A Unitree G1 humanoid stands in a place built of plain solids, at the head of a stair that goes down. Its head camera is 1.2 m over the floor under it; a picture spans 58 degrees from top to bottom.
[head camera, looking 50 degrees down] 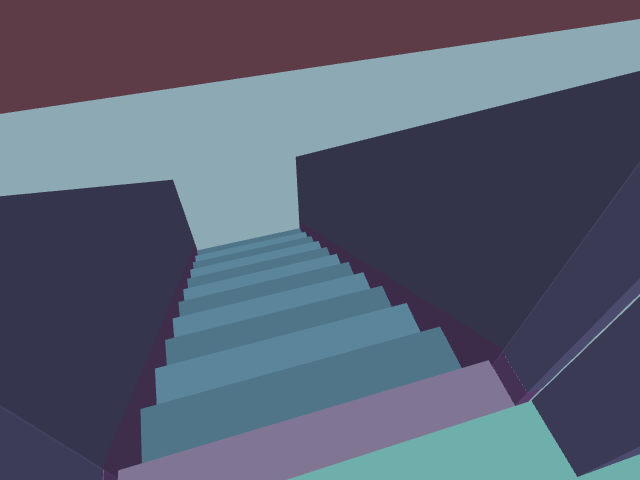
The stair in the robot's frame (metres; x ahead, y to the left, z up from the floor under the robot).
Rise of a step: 0.19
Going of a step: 0.23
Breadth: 1.05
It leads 16 degrees to the left of straight ahead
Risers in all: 12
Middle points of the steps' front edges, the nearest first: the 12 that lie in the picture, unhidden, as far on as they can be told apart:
0.40 0.01 0.00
0.62 0.07 -0.19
0.84 0.13 -0.38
1.05 0.20 -0.57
1.27 0.26 -0.77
1.49 0.32 -0.96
1.70 0.39 -1.15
1.92 0.45 -1.34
2.14 0.51 -1.53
2.35 0.58 -1.72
2.57 0.64 -1.91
2.79 0.70 -2.11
